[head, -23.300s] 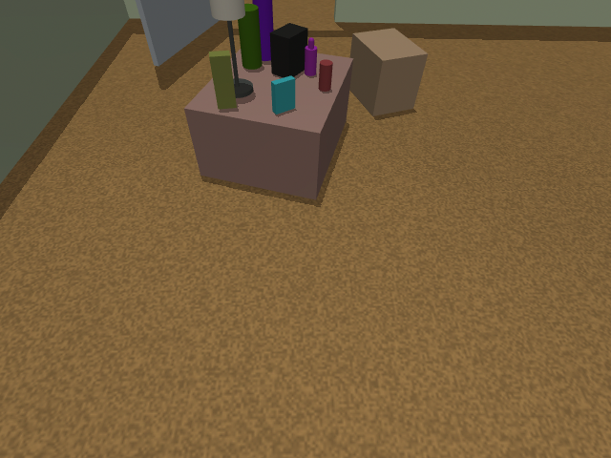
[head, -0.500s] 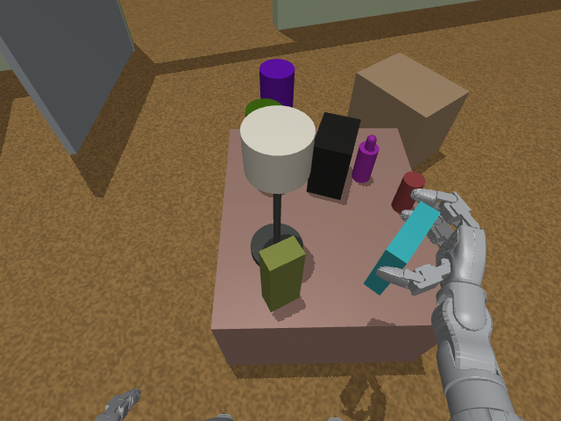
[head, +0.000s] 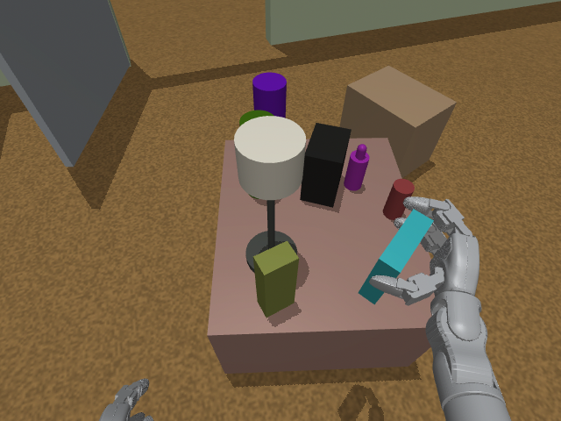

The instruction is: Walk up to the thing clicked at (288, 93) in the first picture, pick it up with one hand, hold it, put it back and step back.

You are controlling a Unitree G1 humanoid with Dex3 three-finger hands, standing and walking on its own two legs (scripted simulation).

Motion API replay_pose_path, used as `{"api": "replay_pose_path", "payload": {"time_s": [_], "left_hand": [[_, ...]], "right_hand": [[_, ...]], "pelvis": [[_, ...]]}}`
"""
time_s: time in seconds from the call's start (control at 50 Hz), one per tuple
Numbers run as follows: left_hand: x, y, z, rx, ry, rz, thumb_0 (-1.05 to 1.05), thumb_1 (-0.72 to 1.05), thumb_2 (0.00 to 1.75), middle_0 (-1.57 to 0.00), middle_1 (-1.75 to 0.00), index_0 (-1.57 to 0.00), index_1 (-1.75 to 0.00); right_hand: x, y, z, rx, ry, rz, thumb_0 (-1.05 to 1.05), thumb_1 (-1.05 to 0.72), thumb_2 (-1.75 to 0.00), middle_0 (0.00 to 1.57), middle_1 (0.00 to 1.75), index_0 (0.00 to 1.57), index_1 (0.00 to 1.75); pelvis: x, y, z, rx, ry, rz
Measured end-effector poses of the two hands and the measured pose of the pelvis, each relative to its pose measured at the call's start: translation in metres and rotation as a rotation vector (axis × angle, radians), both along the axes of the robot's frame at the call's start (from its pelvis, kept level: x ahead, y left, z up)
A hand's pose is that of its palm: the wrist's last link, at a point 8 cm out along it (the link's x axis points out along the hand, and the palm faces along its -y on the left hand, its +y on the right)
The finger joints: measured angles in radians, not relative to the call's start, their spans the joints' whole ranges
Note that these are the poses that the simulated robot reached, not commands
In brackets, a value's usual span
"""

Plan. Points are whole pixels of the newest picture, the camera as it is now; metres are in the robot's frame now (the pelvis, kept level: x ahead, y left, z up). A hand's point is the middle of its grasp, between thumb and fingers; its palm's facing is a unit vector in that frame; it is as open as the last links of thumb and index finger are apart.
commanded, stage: hold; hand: right
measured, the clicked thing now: (392, 259) +0.35 -0.16 +0.02
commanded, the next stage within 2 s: crouch in 0.42 s
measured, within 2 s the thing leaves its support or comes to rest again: neither
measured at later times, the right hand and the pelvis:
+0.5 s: hand (411, 254) +0.32 -0.17 +0.08, palm faces +0.24 +0.97 +0.01, open 12.8 cm; pelvis +0.00 +0.00 +0.00, yaw +0 degrees
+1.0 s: hand (407, 248) +0.39 -0.21 -0.02, palm faces +0.31 +0.95 +0.00, open 12.7 cm; pelvis -0.02 +0.01 -0.05, yaw +0 degrees
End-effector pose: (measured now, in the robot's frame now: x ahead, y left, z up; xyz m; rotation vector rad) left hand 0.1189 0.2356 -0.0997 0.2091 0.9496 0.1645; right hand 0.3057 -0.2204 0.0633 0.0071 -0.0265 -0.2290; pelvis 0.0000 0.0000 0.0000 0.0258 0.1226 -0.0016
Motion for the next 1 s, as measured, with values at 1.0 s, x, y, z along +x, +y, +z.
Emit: {"api": "replay_pose_path", "payload": {"time_s": [1.0], "left_hand": [[-0.031, 0.032, -0.049, 0.091, 0.106, -0.012, 0.01, 0.86, 0.94, -0.19, -0.29, -0.18, -0.3]], "right_hand": [[0.049, -0.03, -0.082, 0.0, 0.031, -0.088, -0.02, 0.61, -0.74, 0.55, 0.89, 0.6, 0.91]], "pelvis": [[-0.021, 0.008, -0.05, 0.001, 0.181, -0.002]]}}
